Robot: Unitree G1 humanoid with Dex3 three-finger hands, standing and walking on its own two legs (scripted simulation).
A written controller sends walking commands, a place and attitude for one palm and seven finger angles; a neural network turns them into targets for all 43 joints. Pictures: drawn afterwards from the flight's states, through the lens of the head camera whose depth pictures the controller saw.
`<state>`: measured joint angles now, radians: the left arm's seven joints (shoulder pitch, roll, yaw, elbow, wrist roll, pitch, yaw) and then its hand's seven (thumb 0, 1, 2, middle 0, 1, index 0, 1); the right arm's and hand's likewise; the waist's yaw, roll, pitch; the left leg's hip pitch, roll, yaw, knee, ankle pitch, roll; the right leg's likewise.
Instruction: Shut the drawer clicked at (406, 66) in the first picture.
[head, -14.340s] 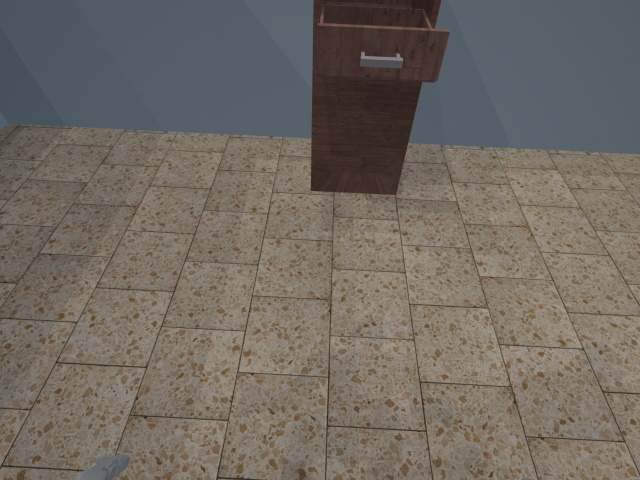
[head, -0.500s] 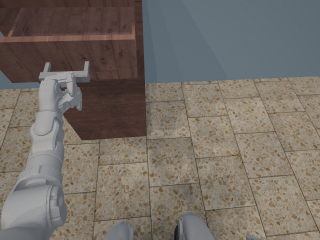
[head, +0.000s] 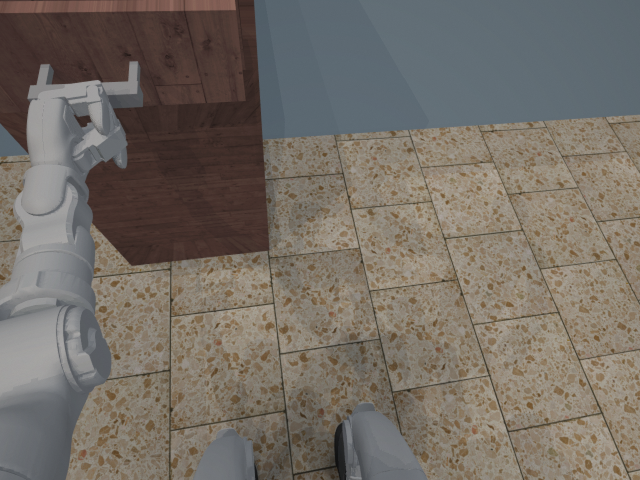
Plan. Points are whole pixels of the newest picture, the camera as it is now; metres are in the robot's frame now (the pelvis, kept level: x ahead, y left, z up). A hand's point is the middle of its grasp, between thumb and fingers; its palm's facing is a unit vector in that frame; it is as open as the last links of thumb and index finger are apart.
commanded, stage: push the drawer shut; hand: left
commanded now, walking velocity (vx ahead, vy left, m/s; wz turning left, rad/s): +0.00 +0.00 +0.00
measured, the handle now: (89, 83) +0.59 +0.23 +0.08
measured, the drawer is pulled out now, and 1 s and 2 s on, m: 0.07 0.00 0.00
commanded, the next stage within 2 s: pull the fist back off the drawer in 0.96 s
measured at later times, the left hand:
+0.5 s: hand (120, 95) +0.57 +0.20 +0.08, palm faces +0.08 -1.00 -0.02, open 3.4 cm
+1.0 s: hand (109, 83) +0.59 +0.21 +0.07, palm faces +0.07 -1.00 -0.04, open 3.3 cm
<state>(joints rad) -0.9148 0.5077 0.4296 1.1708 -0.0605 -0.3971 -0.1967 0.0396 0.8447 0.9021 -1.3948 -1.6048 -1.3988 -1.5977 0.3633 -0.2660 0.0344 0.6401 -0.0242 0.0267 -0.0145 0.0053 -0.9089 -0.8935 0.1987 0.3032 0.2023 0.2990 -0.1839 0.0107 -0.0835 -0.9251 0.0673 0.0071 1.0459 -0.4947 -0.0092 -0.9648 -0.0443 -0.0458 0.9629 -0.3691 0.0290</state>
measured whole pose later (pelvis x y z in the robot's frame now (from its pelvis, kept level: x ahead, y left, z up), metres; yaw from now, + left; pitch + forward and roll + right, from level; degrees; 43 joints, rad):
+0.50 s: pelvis +0.01 +0.01 +0.00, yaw -1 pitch +25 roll -3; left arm -1.08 0.63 0.47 1.28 0.01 -0.36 -0.18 0.06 0.85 0.90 -1.39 -1.60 -1.40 -1.60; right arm 0.40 -0.26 0.05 0.62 -0.05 0.07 0.00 0.00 -0.91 -0.89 0.20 0.30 0.20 0.30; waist -0.25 0.02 -0.08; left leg -1.00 0.08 0.00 1.07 -0.51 0.00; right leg -1.02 -0.03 -0.05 0.95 -0.37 0.03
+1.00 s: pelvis -0.01 +0.01 -0.02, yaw +0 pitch +29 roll -5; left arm -1.31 0.77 0.41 1.40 0.06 -0.29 -0.18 0.05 0.67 0.93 -1.39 -1.60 -1.40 -1.60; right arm 0.42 -0.27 0.09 0.64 -0.07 0.05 0.00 0.00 -0.91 -0.89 0.20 0.30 0.20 0.30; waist -0.31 0.04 -0.07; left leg -1.16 0.07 -0.06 1.15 -0.50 -0.01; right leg -1.15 -0.04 -0.10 1.00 -0.35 0.03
